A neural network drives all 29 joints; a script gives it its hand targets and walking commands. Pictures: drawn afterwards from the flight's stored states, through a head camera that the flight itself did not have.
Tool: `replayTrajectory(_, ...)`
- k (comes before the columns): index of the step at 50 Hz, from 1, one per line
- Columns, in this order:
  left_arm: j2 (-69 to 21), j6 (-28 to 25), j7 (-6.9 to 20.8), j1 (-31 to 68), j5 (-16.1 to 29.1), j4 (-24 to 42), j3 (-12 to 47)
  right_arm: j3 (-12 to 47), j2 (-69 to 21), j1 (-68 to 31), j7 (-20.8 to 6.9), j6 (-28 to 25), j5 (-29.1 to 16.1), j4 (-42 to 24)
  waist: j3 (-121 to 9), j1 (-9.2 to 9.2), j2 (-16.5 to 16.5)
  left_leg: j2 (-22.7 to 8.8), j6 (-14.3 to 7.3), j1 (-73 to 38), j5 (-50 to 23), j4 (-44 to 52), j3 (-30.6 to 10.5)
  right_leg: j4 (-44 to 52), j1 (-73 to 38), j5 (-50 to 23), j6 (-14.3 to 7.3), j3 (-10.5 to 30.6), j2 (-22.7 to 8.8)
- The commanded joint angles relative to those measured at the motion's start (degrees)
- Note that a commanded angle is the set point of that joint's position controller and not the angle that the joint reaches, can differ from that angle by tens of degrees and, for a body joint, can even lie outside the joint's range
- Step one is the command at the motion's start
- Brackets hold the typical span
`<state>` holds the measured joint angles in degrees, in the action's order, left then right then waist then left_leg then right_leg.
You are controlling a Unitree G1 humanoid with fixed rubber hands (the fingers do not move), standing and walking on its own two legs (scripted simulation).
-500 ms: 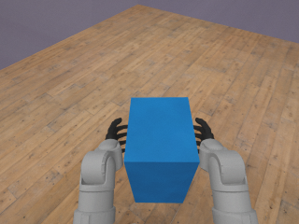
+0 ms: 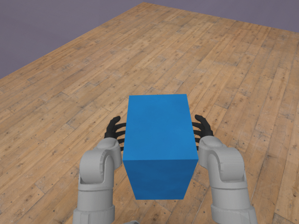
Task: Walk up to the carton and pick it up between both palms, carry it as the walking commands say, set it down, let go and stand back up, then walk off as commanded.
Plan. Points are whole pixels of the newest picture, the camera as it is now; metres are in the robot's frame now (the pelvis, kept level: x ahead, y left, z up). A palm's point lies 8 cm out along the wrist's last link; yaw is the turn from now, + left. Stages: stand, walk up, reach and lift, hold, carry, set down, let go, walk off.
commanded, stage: carry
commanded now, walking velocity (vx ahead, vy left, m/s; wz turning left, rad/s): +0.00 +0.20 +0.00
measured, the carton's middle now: (158, 152) +0.30 +0.00 +0.03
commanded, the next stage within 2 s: none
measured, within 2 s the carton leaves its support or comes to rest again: neither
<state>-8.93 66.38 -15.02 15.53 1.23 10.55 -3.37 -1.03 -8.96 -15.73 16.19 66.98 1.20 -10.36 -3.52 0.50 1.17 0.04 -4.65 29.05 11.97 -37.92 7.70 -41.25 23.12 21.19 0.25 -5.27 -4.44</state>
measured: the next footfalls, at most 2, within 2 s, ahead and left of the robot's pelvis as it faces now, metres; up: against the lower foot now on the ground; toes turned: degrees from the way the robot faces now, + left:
left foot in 0.14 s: +0.09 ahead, +0.14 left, +0.00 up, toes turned +7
right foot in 0.42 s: -0.03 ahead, +0.03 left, +0.00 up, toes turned -9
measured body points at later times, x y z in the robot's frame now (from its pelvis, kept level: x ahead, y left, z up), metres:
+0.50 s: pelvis -0.05 +0.14 +0.01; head -0.04 +0.12 +0.46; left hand +0.26 +0.26 +0.09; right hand +0.25 +0.02 +0.08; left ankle +0.02 +0.17 -0.69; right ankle -0.07 +0.04 -0.72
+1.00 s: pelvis -0.08 +0.28 +0.01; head -0.08 +0.28 +0.46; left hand +0.22 +0.40 +0.09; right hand +0.22 +0.17 +0.09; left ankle +0.00 +0.34 -0.71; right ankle -0.07 +0.13 -0.71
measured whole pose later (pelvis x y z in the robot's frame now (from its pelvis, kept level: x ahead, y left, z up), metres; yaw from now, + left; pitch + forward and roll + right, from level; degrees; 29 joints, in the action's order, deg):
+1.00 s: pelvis -0.08 +0.28 +0.01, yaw +0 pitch +3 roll -1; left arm -8.6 65.1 -15.3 14.2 1.9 9.9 -1.4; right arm 0.0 -8.2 -12.4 16.1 65.8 1.3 -12.0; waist -4.1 2.0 1.3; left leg 0.6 -4.7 25.5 10.4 -32.8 6.9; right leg -34.2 20.0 16.6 2.2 -5.1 -4.6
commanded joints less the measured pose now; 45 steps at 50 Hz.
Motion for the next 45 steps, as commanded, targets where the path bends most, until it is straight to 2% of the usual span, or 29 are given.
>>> replayTrajectory(1,-60.8,-4.1,9.6,28.5,15.2,12.0,28.5,24.5,-57.4,-29.0,-8.9,-4.2,-13.4,-15.0,-18.8,0.65,-19.7,-4.8,4.6,5.3,17.1,-15.6,-10.0,23.8,-8.6,-7.3,-14.0,32.4,-28.6)
replayTrajectory(3,-60.5,-4.5,9.7,28.0,15.0,14.5,28.1,26.4,-57.5,-33.2,-9.2,-5.5,-15.2,-19.3,-18.4,0.12,-11.9,-5.4,3.5,2.1,9.6,-13.3,-10.2,20.5,-8.8,-15.4,-9.0,19.2,-22.9)
replayTrajectory(4,-60.1,-4.2,9.5,26.2,14.9,12.7,28.1,25.4,-56.0,-30.9,-8.8,-5.4,-14.4,-18.9,-20.0,-0.11,-11.2,-4.8,3.3,-2.7,7.8,-6.4,-8.2,17.1,-8.4,-19.4,-6.7,13.1,-19.1)
replayTrajectory(6,-59.3,-3.5,8.8,25.7,14.4,11.0,28.7,25.6,-55.4,-28.6,-8.5,-4.6,-14.3,-17.8,-22.3,-0.93,-9.2,-2.6,3.4,-17.5,5.0,8.0,-4.7,5.6,-2.7,-13.1,-1.0,3.3,-10.9)
replayTrajectory(8,-58.0,-2.5,8.3,23.8,13.6,10.3,29.4,23.2,-53.8,-23.5,-8.5,-3.9,-13.1,-13.0,-24.9,-0.72,14.7,-18.6,-1.8,-28.7,-15.0,16.2,-26.6,-14.8,13.1,14.1,3.4,-2.7,0.2)
replayTrajectory(9,-57.2,-2.4,7.9,21.7,12.5,11.1,29.9,23.7,-52.5,-23.4,-8.9,-4.0,-13.6,-15.2,-25.8,-0.58,17.8,-19.6,-4.5,-27.1,-10.3,17.6,-27.3,-22.9,13.1,18.0,2.4,-0.6,0.9)
replayTrajectory(11,-57.4,-2.8,8.2,26.0,13.2,12.8,30.4,23.4,-56.2,-22.5,-9.6,-3.9,-14.0,-12.3,-24.6,-0.69,8.3,-16.5,-0.3,-23.6,-4.0,20.0,-23.3,-25.8,10.3,11.5,1.0,1.4,0.1)
replayTrajectory(12,-57.9,-3.0,8.5,26.6,14.0,14.5,30.3,24.0,-57.8,-23.3,-9.7,-3.9,-14.7,-13.1,-24.7,-0.7,5.0,-16.1,-0.4,-22.8,-4.1,21.2,-21.8,-23.2,9.2,9.8,-0.1,0.5,0.8)
replayTrajectory(14,-59.2,-2.9,9.1,24.9,14.8,12.4,30.3,23.6,-57.1,-24.1,-9.3,-4.4,-14.0,-15.0,-25.0,-0.31,4.4,-13.7,-0.4,-19.2,-2.8,21.8,-16.8,-20.3,5.2,7.5,-0.4,-0.4,0.4)
replayTrajectory(16,-59.7,-4.5,9.4,32.3,17.9,19.2,32.5,24.5,-58.6,-28.0,-9.7,-5.9,-15.4,-18.4,-27.2,-0.09,8.9,-11.9,2.0,-21.8,-7.8,23.4,-14.9,-11.4,0.4,8.0,-0.6,-1.9,2.4)
replayTrajectory(17,-59.8,-4.4,9.6,30.5,18.0,17.8,31.0,25.2,-58.1,-29.6,-9.2,-6.1,-15.3,-20.0,-28.7,0.05,6.2,-11.5,3.2,-20.9,-9.8,24.5,-12.4,-2.9,-5.4,9.4,-1.4,-2.9,2.8)
replayTrajectory(19,-58.9,-3.8,9.2,25.1,16.4,13.5,29.7,25.4,-57.4,-25.2,-8.6,-5.2,-14.3,-16.4,-27.6,1.31,7.4,-7.7,11.4,-17.9,-18.0,22.4,-5.5,20.0,-17.8,6.2,-4.2,-6.3,3.6)
replayTrajectory(20,-57.5,-3.7,9.4,23.2,15.6,12.0,28.4,26.2,-57.3,-24.4,-8.5,-4.7,-13.9,-14.6,-28.6,2.18,-0.2,-5.3,13.3,-10.1,-15.2,16.7,-3.4,29.3,-30.5,-0.1,-5.2,-0.7,-2.3)
replayTrajectory(21,-57.6,-3.4,9.5,19.3,14.4,6.6,26.0,27.0,-57.7,-22.4,-8.2,-4.1,-13.3,-12.9,-29.4,0.77,-21.0,-5.3,9.5,2.4,8.3,0.2,-7.1,23.7,-35.8,-8.1,-9.2,25.8,-21.3)
replayTrajectory(22,-57.7,-4.4,9.7,19.9,14.2,9.9,26.8,26.2,-56.1,-21.0,-8.7,-3.9,-12.8,-13.4,-22.1,0.94,-24.8,-2.4,8.7,10.7,16.5,-11.5,-8.9,22.6,-28.6,-22.7,-17.1,32.3,-30.2)
replayTrajectory(23,-61.0,-5.4,9.9,23.2,14.8,13.5,28.3,29.1,-58.5,-28.3,-9.6,-5.1,-15.5,-18.9,-21.3,1.21,-20.6,-3.9,6.8,12.6,15.4,-21.0,-12.5,21.9,-25.7,-28.2,-18.3,27.9,-29.7)
replayTrajectory(24,-60.4,-5.5,9.9,24.3,15.1,15.0,26.6,28.4,-59.2,-29.4,-9.2,-5.5,-15.4,-18.3,-20.4,0.61,-9.4,-3.9,5.2,13.3,8.8,-19.8,-11.6,20.0,-27.8,-33.4,-13.5,17.2,-23.5)
replayTrajectory(26,-59.8,-4.4,9.9,23.3,14.2,12.2,27.4,28.5,-57.8,-28.7,-9.0,-5.1,-14.5,-19.1,-19.6,0.28,-9.3,-4.4,5.1,9.8,6.8,-15.1,-8.2,16.0,-26.3,-41.0,-9.5,9.4,-18.6)
replayTrajectory(27,-58.9,-3.5,9.7,21.8,13.3,9.5,27.2,28.1,-56.9,-28.2,-9.0,-4.4,-14.9,-17.5,-17.6,0.44,-9.5,-3.8,5.5,7.4,8.1,-11.7,-6.6,14.7,-22.9,-43.7,-8.6,9.6,-17.9)
replayTrajectory(31,-57.1,-3.1,8.2,21.7,12.0,12.4,27.3,27.7,-57.1,-23.9,-9.1,-2.8,-15.8,-14.1,-19.6,-0.59,-12.9,0.8,5.4,-8.9,3.5,8.9,1.4,8.1,-15.3,-37.3,-4.7,3.1,-12.6)
replayTrajectory(32,-56.4,-2.4,8.0,18.9,10.5,9.2,26.0,27.5,-56.1,-25.2,-9.1,-2.4,-16.0,-14.7,-20.6,-0.52,-8.8,-1.4,6.1,-15.0,-5.8,13.2,0.0,2.7,-13.4,-33.4,-1.4,-0.9,-9.4)
replayTrajectory(33,-55.4,-2.0,7.8,18.3,10.2,8.7,25.6,26.5,-55.2,-24.1,-9.1,-1.8,-16.0,-12.5,-23.1,-0.41,0.7,-8.6,4.7,-25.6,-28.3,11.0,-7.8,-3.3,-3.8,-18.3,1.6,-2.2,-6.4)
replayTrajectory(34,-54.6,-1.6,7.6,19.7,10.3,10.1,27.0,25.0,-53.7,-22.4,-9.2,-1.7,-15.4,-11.0,-23.5,0.04,13.6,-20.4,1.4,-31.3,-45.5,10.9,-22.4,-10.4,7.8,11.9,4.3,-3.3,-1.6)
replayTrajectory(35,-55.2,-1.5,7.6,18.4,9.9,10.2,27.0,25.1,-55.4,-22.0,-9.7,-1.7,-15.8,-9.6,-26.5,0.11,17.3,-21.3,-3.1,-30.0,-46.9,10.7,-23.3,-9.8,5.0,20.4,3.2,-0.3,-0.2)
replayTrajectory(38,-61.0,-2.0,9.2,26.0,14.3,11.2,30.0,23.8,-59.3,-25.4,-9.7,-3.3,-15.1,-13.5,-25.8,-1.12,9.1,-17.5,-3.0,-24.8,-29.7,13.3,-20.3,-7.4,2.3,14.6,2.8,-0.3,1.2)
replayTrajectory(40,-61.5,-2.9,9.4,27.8,15.8,12.5,30.3,22.4,-59.1,-25.7,-9.6,-4.2,-14.5,-13.6,-25.9,-0.75,12.4,-16.2,-1.5,-23.4,-23.7,13.4,-17.1,-0.2,0.0,7.1,1.9,-1.0,1.7)
replayTrajectory(42,-59.9,-4.7,9.7,33.2,16.9,17.6,29.9,22.4,-60.2,-25.0,-9.3,-5.2,-13.6,-11.9,-26.8,-0.2,8.2,-13.8,1.1,-18.3,-7.0,14.5,-13.1,14.5,-9.7,-1.2,0.5,-2.2,1.7)
replayTrajectory(43,-60.8,-4.2,9.9,30.4,16.4,13.9,29.8,23.1,-59.5,-25.6,-9.0,-5.3,-13.3,-13.2,-24.8,-0.42,5.2,-11.3,2.8,-14.4,-5.0,11.8,-10.9,17.7,-12.0,-4.3,-0.7,2.5,-2.1)
replayTrajectory(45,-60.7,-4.5,9.7,29.8,15.9,12.9,30.2,23.1,-57.4,-26.3,-9.1,-5.2,-13.3,-15.1,-22.9,-0.94,-6.0,-7.1,5.3,-14.4,4.7,11.1,-8.6,19.8,-6.6,6.7,-4.0,12.5,-9.5)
